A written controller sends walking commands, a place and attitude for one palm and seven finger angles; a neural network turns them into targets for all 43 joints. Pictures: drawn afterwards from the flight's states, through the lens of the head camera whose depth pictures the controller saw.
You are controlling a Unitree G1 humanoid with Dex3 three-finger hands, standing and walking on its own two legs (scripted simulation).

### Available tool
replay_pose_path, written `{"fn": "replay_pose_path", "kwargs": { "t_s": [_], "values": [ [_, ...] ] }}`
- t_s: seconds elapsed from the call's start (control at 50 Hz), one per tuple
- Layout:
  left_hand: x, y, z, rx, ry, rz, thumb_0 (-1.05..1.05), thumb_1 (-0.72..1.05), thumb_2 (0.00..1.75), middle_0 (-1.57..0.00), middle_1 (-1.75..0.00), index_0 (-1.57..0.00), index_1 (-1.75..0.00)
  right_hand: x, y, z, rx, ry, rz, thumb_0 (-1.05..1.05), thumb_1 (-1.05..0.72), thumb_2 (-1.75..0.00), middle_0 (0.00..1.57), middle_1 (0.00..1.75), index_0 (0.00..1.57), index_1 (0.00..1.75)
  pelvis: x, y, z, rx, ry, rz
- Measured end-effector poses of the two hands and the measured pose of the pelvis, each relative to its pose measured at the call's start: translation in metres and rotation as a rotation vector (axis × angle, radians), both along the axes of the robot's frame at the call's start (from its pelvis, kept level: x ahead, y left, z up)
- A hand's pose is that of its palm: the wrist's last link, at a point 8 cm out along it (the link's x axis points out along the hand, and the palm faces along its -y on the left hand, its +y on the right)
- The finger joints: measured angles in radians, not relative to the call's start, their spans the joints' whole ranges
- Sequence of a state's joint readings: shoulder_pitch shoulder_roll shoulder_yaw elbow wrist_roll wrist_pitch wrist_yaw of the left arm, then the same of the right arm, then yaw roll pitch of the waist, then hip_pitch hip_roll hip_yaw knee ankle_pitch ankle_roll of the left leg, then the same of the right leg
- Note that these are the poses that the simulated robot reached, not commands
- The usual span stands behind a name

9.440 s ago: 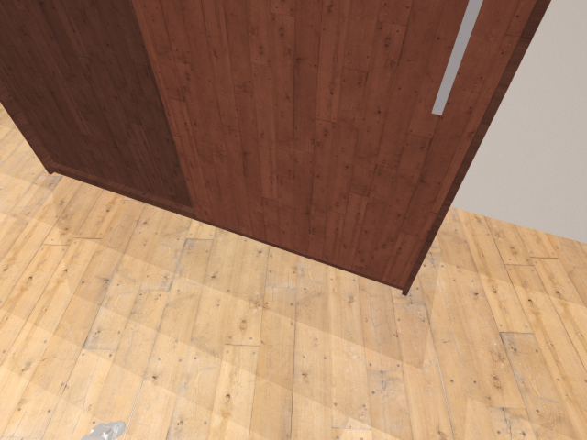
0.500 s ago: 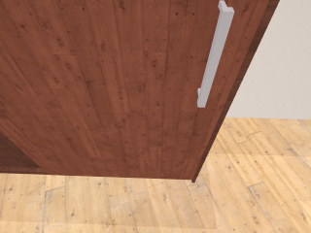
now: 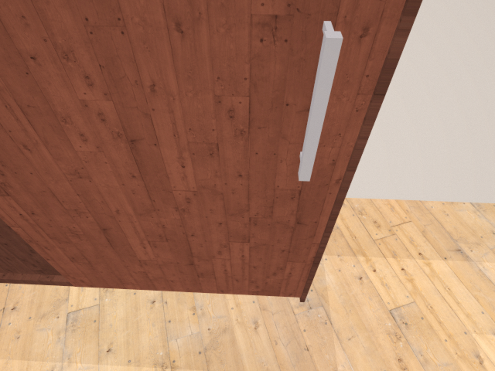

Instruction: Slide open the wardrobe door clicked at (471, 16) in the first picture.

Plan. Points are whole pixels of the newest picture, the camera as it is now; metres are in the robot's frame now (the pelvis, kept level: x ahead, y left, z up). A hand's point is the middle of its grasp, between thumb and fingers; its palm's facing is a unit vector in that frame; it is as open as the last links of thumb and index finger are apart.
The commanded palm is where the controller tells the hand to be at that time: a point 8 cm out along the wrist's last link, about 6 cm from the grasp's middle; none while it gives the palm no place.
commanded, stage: come to a stop and stand still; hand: right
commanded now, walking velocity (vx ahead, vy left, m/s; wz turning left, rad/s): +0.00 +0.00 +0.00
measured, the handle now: (314, 112) +0.49 -0.09 +0.18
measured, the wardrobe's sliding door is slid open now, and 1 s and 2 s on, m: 0.00 0.00 0.00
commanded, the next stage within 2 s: look again from close up in 0.28 s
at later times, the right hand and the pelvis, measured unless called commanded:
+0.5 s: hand out of the picture +0.02 -0.17 -0.17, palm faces +0.01 +0.97 -0.23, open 7.4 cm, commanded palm none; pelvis +0.01 +0.00 -0.01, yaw +1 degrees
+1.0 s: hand out of the picture +0.01 -0.13 -0.18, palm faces +0.01 +0.98 -0.21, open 7.3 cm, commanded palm none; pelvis +0.01 +0.04 +0.00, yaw +0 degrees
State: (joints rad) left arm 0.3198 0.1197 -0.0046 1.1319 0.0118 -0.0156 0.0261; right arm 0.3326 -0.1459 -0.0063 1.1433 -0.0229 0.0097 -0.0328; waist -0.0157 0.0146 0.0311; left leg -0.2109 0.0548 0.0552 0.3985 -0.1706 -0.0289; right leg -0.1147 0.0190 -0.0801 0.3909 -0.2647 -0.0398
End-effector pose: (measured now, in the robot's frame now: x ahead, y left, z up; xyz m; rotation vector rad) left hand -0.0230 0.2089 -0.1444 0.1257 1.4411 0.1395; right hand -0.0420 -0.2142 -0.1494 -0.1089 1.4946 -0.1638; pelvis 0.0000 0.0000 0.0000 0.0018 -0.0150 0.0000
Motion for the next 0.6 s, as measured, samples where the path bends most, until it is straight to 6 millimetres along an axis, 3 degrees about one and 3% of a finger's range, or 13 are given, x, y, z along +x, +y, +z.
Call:
{"fn": "replay_pose_path", "kwargs": {
  "t_s": [0.24,0.42,0.6],
  "values": [
    [0.012,0.001,-0.003,0.003,-0.032,0.011,0.01,0.90,0.90,-0.20,-0.30,-0.20,-0.30,0.029,0.008,-0.004,0.002,-0.059,0.033,0.00,-0.91,-0.89,0.20,0.30,0.20,0.30,0.005,0.000,-0.003,0.004,0.008,0.007],
    [0.030,0.008,-0.014,-0.007,-0.122,-0.002,0.01,0.92,0.90,-0.20,-0.30,-0.20,-0.30,0.051,-0.005,0.002,-0.050,-0.129,0.056,0.01,-0.91,-0.89,0.20,0.30,0.20,0.30,0.010,0.001,-0.008,-0.004,-0.013,0.003],
    [0.026,0.015,-0.017,-0.035,-0.106,-0.004,0.01,0.92,0.90,-0.20,-0.30,-0.20,-0.30,0.066,0.000,0.011,-0.074,-0.159,0.073,0.00,-0.91,-0.89,0.20,0.30,0.20,0.30,0.010,0.012,-0.006,-0.017,-0.013,0.013]
  ]
}}
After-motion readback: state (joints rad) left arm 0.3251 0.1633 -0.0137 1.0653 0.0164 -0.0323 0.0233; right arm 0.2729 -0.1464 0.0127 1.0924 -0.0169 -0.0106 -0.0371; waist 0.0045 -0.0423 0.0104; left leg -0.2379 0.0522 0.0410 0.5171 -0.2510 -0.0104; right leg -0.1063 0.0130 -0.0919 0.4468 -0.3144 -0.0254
